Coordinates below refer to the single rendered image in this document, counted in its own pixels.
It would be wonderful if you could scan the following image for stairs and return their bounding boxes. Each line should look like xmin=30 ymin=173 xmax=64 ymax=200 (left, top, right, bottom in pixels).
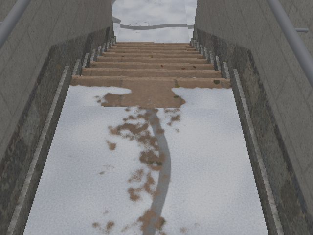
xmin=81 ymin=42 xmax=222 ymax=78

